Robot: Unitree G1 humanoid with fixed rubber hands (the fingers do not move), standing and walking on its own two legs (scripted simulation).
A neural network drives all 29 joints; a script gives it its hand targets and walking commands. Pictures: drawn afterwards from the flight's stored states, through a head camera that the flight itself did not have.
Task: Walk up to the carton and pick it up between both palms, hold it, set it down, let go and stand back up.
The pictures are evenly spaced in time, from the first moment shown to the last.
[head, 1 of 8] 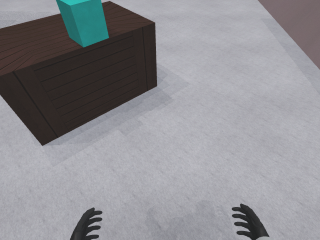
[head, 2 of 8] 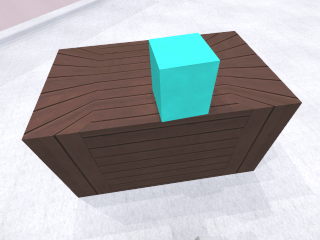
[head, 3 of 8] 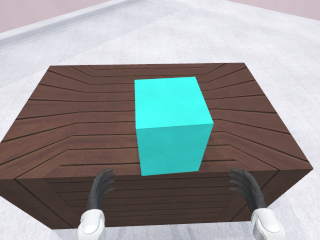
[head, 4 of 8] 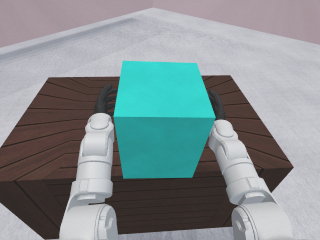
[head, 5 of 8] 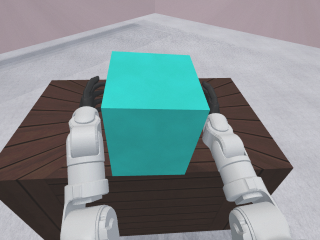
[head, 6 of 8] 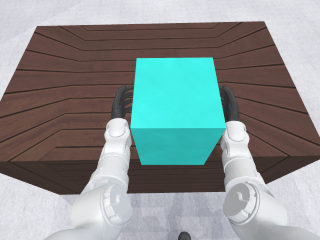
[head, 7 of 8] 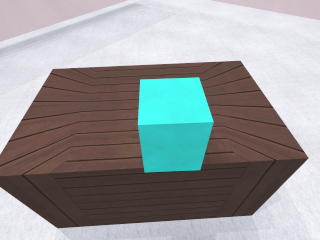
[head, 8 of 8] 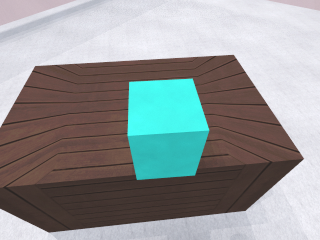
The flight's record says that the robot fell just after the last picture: no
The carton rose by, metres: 0.18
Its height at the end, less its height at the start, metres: +0.00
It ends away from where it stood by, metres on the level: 0.02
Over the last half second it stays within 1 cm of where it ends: yes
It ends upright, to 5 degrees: yes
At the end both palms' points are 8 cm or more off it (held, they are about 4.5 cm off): yes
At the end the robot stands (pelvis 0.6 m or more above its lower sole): yes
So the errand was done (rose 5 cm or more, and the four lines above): yes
